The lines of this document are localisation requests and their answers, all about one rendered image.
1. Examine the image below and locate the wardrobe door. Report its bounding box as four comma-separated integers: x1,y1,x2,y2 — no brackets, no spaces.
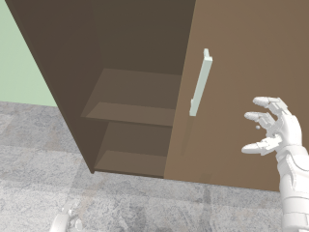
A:
163,0,309,192

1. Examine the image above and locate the left robot hand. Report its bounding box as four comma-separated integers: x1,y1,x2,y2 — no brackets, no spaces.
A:
49,197,85,232

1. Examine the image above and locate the robot right forearm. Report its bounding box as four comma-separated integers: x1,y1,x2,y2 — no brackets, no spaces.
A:
275,145,309,232

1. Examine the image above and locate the right robot hand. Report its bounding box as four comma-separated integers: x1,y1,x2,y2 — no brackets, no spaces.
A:
241,97,302,156

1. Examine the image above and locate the handle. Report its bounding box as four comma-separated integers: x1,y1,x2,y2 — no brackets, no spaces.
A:
189,48,212,116

